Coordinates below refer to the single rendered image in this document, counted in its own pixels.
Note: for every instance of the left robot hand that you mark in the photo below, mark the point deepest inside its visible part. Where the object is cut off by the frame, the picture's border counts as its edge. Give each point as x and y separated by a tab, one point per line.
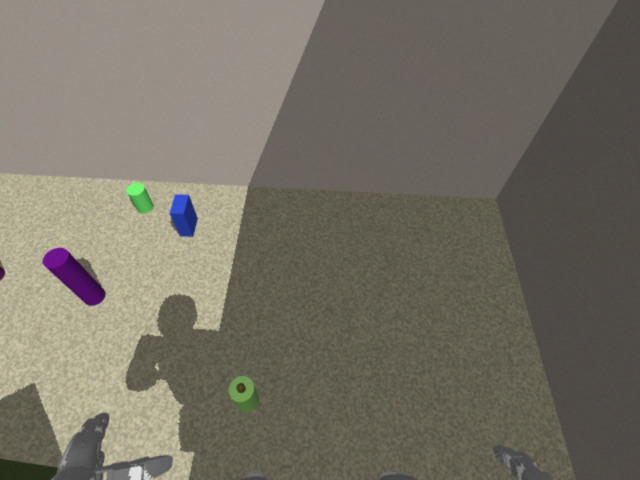
84	449

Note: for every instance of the right robot hand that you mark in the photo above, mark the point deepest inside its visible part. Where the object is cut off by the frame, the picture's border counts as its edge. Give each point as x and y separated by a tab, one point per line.
522	466

